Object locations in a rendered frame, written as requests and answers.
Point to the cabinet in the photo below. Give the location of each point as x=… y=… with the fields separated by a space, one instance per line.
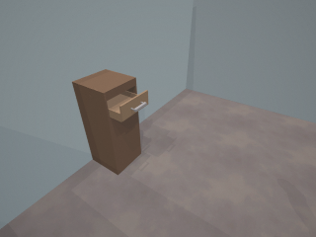
x=113 y=144

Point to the handle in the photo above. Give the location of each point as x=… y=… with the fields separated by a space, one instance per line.
x=143 y=104

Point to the drawer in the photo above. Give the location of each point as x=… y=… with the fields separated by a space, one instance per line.
x=119 y=107

